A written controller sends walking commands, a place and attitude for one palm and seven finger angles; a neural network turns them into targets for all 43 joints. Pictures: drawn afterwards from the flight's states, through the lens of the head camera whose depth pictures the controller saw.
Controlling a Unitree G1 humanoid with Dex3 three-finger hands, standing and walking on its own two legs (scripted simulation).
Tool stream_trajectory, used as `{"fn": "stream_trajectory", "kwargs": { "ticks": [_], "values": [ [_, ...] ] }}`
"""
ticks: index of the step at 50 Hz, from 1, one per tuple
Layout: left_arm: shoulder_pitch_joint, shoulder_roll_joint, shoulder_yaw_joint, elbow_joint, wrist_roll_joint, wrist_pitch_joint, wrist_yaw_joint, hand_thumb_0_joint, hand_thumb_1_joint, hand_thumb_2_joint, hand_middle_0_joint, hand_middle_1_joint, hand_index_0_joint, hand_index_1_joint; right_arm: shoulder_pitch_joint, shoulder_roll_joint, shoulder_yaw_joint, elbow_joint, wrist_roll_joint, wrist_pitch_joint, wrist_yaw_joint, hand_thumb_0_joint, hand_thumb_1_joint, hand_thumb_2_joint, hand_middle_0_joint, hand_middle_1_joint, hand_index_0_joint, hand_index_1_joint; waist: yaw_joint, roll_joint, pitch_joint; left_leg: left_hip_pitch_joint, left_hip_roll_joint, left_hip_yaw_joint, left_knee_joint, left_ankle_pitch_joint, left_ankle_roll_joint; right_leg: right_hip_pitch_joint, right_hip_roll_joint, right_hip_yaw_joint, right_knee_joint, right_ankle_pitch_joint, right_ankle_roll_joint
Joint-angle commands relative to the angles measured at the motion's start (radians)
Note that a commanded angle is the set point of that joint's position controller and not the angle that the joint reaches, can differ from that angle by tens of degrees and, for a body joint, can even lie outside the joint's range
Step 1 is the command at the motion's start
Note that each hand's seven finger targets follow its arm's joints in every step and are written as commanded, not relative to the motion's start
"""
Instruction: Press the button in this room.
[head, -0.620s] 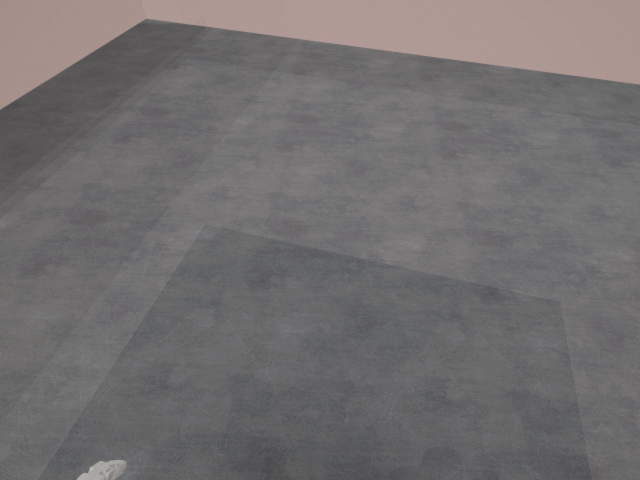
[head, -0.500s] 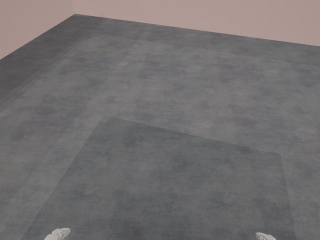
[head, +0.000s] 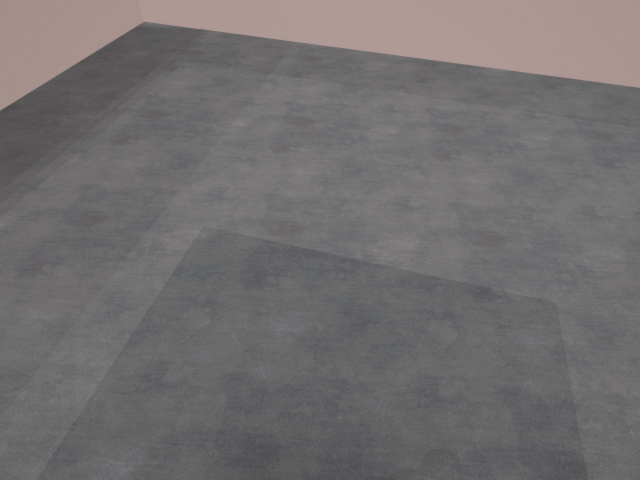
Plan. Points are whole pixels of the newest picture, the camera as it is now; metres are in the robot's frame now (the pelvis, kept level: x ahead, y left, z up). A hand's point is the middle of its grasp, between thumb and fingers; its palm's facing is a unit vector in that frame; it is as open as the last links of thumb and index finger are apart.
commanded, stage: stand and wait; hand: left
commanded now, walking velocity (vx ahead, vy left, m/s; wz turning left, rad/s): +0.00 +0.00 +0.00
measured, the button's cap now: out of the picture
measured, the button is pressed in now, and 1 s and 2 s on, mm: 0 0 0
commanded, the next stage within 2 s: turn or walk to find it in 0.28 s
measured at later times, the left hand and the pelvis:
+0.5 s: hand out of the picture +0.06 +0.24 -0.16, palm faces +0.03 -0.95 -0.32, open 7.4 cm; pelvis -0.02 +0.00 +0.00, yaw +2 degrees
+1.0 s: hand out of the picture -0.02 +0.19 -0.16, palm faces +0.26 -0.92 -0.29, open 7.4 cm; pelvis -0.05 -0.03 -0.01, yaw +15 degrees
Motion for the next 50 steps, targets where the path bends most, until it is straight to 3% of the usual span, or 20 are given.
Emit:
{"fn": "stream_trajectory", "kwargs": {
  "ticks": [1,16,19,22,27,29,31,32,33,34,35,36,39,43,45,46,47,48,49,50],
  "values": [
    [-0.057,0.207,0.039,-0.069,0.0,-0.028,0.007,0.0,0.9,0.9,-0.2,-0.3,-0.2,-0.3,-0.069,-0.2,-0.04,-0.066,0.003,-0.029,-0.017,0.0,-0.9,-0.9,0.2,0.3,0.2,0.3,-0.001,0.012,-0.065,-0.003,0.105,-0.09,-0.067,0.133,0.04,0.002,-0.123,0.102,-0.08,0.144,-0.033],
    [-0.066,0.211,0.042,-0.065,0.002,-0.027,0.007,0.0,0.9,0.9,-0.2,-0.3,-0.2,-0.3,-0.054,-0.202,-0.04,-0.054,0.003,-0.028,-0.012,0.0,-0.9,-0.9,0.2,0.3,0.2,0.3,-0.002,0.006,-0.047,-0.032,0.104,-0.103,-0.076,0.116,0.038,-0.008,-0.124,0.097,-0.089,0.089,-0.029],
    [-0.032,0.159,0.04,-0.071,0.002,-0.012,0.013,0.0,0.9,0.9,-0.2,-0.3,-0.2,-0.3,-0.029,-0.147,-0.032,-0.065,0.001,-0.015,-0.009,0.0,-0.9,-0.9,0.2,0.3,0.2,0.3,0.001,0.012,-0.064,-0.062,0.099,-0.108,-0.03,0.155,0.035,-0.003,-0.134,0.076,-0.046,0.108,-0.018],
    [0.013,0.101,0.032,-0.08,0.002,0.008,0.022,0.0,0.9,0.9,-0.2,-0.3,-0.2,-0.3,0.012,-0.074,-0.022,-0.078,-0.001,0.006,-0.007,0.0,-0.9,-0.9,0.2,0.3,0.2,0.3,0.004,-0.015,-0.057,-0.128,0.082,-0.102,0.025,0.151,0.023,-0.011,-0.158,0.075,-0.021,0.101,-0.012],
    [0.024,0.126,0.051,-0.139,0.007,0.02,0.03,0.0,0.9,0.9,-0.2,-0.3,-0.2,-0.3,0.063,-0.056,-0.042,-0.123,-0.001,0.028,-0.005,0.0,-0.9,-0.9,0.2,0.3,0.2,0.3,-0.005,-0.099,-0.058,-0.166,0.036,-0.068,0.194,0.084,0.014,-0.08,-0.258,0.103,-0.029,0.07,-0.07],
    [0.009,0.12,0.055,-0.169,0.011,0.024,0.032,0.0,0.9,0.9,-0.2,-0.3,-0.2,-0.3,0.089,-0.048,-0.052,-0.137,-0.001,0.034,-0.003,0.0,-0.9,-0.9,0.2,0.3,0.2,0.3,-0.02,-0.096,-0.045,-0.153,0.035,-0.073,0.221,0.042,0.019,-0.147,-0.268,0.092,-0.011,0.025,-0.08],
    [-0.012,0.096,0.057,-0.195,0.012,0.028,0.031,0.0,0.9,0.9,-0.2,-0.3,-0.2,-0.3,0.119,-0.049,-0.058,-0.146,-0.004,0.033,0.001,0.0,-0.9,-0.9,0.2,0.3,0.2,0.3,-0.035,-0.012,-0.029,-0.16,0.067,-0.15,0.14,0.054,0.041,-0.199,-0.21,0.019,0.078,-0.067,-0.044],
    [-0.015,0.068,0.056,-0.205,0.01,0.031,0.031,0.0,0.9,0.9,-0.2,-0.3,-0.2,-0.3,0.13,-0.067,-0.063,-0.154,-0.009,0.028,0.003,0.0,-0.9,-0.9,0.2,0.3,0.2,0.3,-0.04,0.1,-0.018,-0.189,0.121,-0.284,0.04,0.076,0.076,-0.21,-0.123,-0.05,0.196,-0.126,-0.002],
    [-0.013,0.033,0.055,-0.216,0.005,0.031,0.031,0.0,0.9,0.9,-0.2,-0.3,-0.2,-0.3,0.144,-0.106,-0.072,-0.165,-0.014,0.021,-0.003,0.0,-0.9,-0.9,0.2,0.3,0.2,0.3,-0.042,0.238,-0.024,-0.183,0.217,-0.48,-0.085,0.123,0.141,-0.237,-0.023,-0.096,0.365,-0.197,0.033],
    [-0.01,0.033,0.054,-0.227,0.007,0.027,0.034,0.0,0.9,0.9,-0.2,-0.3,-0.2,-0.3,0.154,-0.114,-0.079,-0.172,-0.007,0.016,-0.009,0.0,-0.9,-0.9,0.2,0.3,0.2,0.3,-0.038,0.26,-0.029,-0.153,0.26,-0.56,-0.125,0.217,0.205,-0.281,-0.018,-0.038,0.504,-0.313,0.032],
    [0.008,0.026,0.059,-0.223,0.006,0.025,0.035,0.0,0.9,0.9,-0.2,-0.3,-0.2,-0.3,0.146,-0.109,-0.082,-0.175,-0.007,0.016,-0.016,0.0,-0.9,-0.9,0.2,0.3,0.2,0.3,-0.026,0.221,-0.052,-0.118,0.26,-0.555,-0.102,0.276,0.231,-0.305,-0.029,0.007,0.577,-0.322,0.029],
    [0.022,0.016,0.061,-0.22,0.004,0.022,0.033,0.0,0.9,0.9,-0.2,-0.3,-0.2,-0.3,0.139,-0.099,-0.083,-0.18,-0.007,0.015,-0.021,0.0,-0.9,-0.9,0.2,0.3,0.2,0.3,-0.019,0.191,-0.079,-0.08,0.238,-0.506,-0.066,0.321,0.229,-0.317,-0.032,0.023,0.59,-0.306,0.03],
    [0.033,-0.024,0.056,-0.218,-0.004,0.016,0.029,0.0,0.9,0.9,-0.2,-0.3,-0.2,-0.3,0.143,-0.084,-0.089,-0.189,-0.009,0.019,-0.028,0.0,-0.9,-0.9,0.2,0.3,0.2,0.3,-0.025,0.155,-0.126,-0.016,0.198,-0.454,-0.013,0.417,0.219,-0.289,-0.016,0.006,0.481,-0.293,0.041],
    [0.086,-0.043,0.061,-0.216,-0.01,0.019,0.03,0.0,0.9,0.9,-0.2,-0.3,-0.2,-0.3,0.146,-0.071,-0.101,-0.195,-0.01,0.034,-0.022,0.0,-0.9,-0.9,0.2,0.3,0.2,0.3,-0.016,0.177,-0.122,-0.089,0.137,-0.45,-0.013,0.314,0.173,-0.135,0.023,-0.02,0.25,-0.207,0.04],
    [0.17,-0.027,0.07,-0.198,-0.008,0.012,0.033,0.0,0.9,0.9,-0.2,-0.3,-0.2,-0.3,0.116,-0.056,-0.104,-0.213,-0.002,0.038,-0.016,0.0,-0.9,-0.9,0.2,0.3,0.2,0.3,0.022,0.141,-0.139,-0.2,0.085,-0.413,0.037,0.162,0.116,0.045,0.006,-0.022,0.008,-0.053,0.037],
    [0.188,0.034,0.086,-0.193,0.005,0.006,0.039,0.0,0.9,0.9,-0.2,-0.3,-0.2,-0.3,0.114,-0.006,-0.1,-0.225,0.006,0.043,-0.01,0.0,-0.9,-0.9,0.2,0.3,0.2,0.3,0.028,-0.003,-0.104,-0.39,0.005,-0.311,0.172,-0.042,0.052,0.171,-0.143,0.109,-0.098,-0.108,-0.006],
    [0.173,0.121,0.102,-0.211,0.021,0.003,0.042,0.0,0.9,0.9,-0.2,-0.3,-0.2,-0.3,0.108,0.051,-0.094,-0.255,0.004,0.042,-0.008,0.0,-0.9,-0.9,0.2,0.3,0.2,0.3,0.035,-0.276,-0.042,-0.546,-0.118,-0.09,0.431,-0.258,-0.022,0.135,-0.42,0.406,-0.202,-0.155,-0.116],
    [0.136,0.111,0.093,-0.235,0.012,0.003,0.044,0.0,0.9,0.9,-0.2,-0.3,-0.2,-0.3,0.071,-0.005,-0.11,-0.258,-0.011,0.045,-0.004,0.0,-0.9,-0.9,0.2,0.3,0.2,0.3,0.036,-0.193,-0.027,-0.483,-0.052,-0.118,0.6,-0.287,-0.014,-0.042,-0.464,0.372,-0.202,-0.109,-0.162],
    [0.092,0.08,0.095,-0.241,0.014,0.001,0.049,0.0,0.9,0.9,-0.2,-0.3,-0.2,-0.3,0.065,0.011,-0.112,-0.252,-0.007,0.054,0.0,0.0,-0.9,-0.9,0.2,0.3,0.2,0.3,0.007,-0.181,-0.006,-0.456,-0.039,-0.116,0.69,-0.267,-0.009,-0.107,-0.417,0.346,-0.19,-0.065,-0.161],
    [0.055,0.058,0.085,-0.243,0.014,-0.004,0.044,0.0,0.9,0.9,-0.2,-0.3,-0.2,-0.3,0.077,0.015,-0.111,-0.225,-0.006,0.059,0.007,0.0,-0.9,-0.9,0.2,0.3,0.2,0.3,-0.014,-0.143,0.034,-0.442,-0.015,-0.097,0.763,-0.206,-0.013,-0.144,-0.36,0.253,-0.168,-0.011,-0.153]
  ]
}}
